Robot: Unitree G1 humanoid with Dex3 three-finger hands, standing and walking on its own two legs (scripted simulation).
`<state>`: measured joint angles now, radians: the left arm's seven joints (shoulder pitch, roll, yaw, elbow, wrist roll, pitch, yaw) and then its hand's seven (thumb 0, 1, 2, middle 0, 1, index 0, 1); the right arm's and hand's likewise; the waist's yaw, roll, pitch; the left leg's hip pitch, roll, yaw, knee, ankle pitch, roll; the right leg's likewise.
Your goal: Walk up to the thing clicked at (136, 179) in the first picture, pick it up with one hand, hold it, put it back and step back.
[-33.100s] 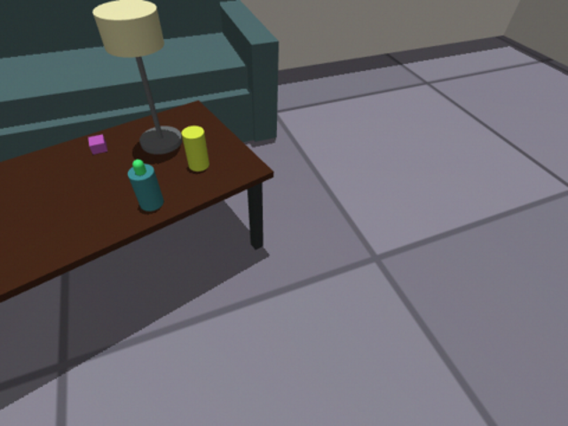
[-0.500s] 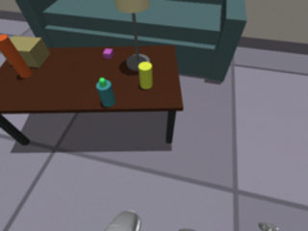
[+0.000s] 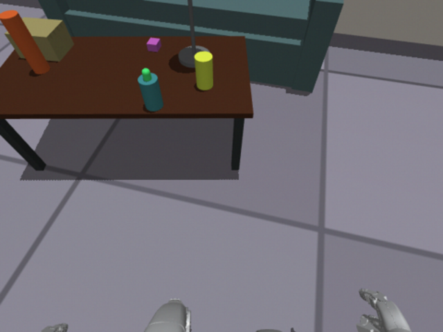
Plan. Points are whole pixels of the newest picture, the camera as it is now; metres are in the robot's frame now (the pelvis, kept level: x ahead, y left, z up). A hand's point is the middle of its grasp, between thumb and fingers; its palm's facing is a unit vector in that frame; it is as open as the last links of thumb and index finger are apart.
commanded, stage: step back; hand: left
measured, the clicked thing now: (150, 88) +0.95 +0.28 -0.21
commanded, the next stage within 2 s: stand in 1.18 s
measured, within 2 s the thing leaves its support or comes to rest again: neither
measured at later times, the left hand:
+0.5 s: hand out of the picture -0.08 +0.29 -0.13, palm faces +0.09 -0.91 -0.39, open 7.4 cm
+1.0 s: hand out of the picture +0.01 +0.30 -0.14, palm faces +0.06 -0.93 -0.36, open 7.3 cm
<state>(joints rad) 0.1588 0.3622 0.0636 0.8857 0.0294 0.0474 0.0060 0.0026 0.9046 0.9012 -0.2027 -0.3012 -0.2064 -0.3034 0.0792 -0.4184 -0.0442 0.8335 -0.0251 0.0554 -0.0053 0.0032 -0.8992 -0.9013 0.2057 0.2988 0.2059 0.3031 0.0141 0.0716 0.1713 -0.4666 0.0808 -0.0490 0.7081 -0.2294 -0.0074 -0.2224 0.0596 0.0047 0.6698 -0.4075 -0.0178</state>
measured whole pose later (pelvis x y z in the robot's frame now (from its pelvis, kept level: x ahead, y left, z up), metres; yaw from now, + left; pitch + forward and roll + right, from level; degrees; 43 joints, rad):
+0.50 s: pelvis -0.09 +0.00 +0.02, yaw +5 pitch -3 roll +1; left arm 0.25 0.41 0.06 0.98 0.02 0.02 -0.02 0.01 0.90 0.90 -0.20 -0.30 -0.21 -0.30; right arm 0.22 -0.35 -0.04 1.00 -0.05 0.00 0.02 0.01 -0.90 -0.90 0.20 0.30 0.21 0.30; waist 0.01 -0.02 0.06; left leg -0.20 -0.01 -0.01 0.55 -0.31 0.01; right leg -0.34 -0.02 0.01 0.73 -0.42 -0.01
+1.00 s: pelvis -0.06 +0.03 +0.02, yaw +4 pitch -2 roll -1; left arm 0.13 0.38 0.03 1.04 0.01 -0.02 0.00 0.00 0.90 0.90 -0.20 -0.30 -0.21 -0.30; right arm 0.14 -0.34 -0.04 1.06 -0.03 -0.01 0.01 0.00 -0.90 -0.90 0.20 0.30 0.20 0.30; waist 0.01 -0.01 0.07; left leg -0.22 0.01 0.02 0.57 -0.32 0.01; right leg -0.22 -0.02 0.01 0.54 -0.29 0.03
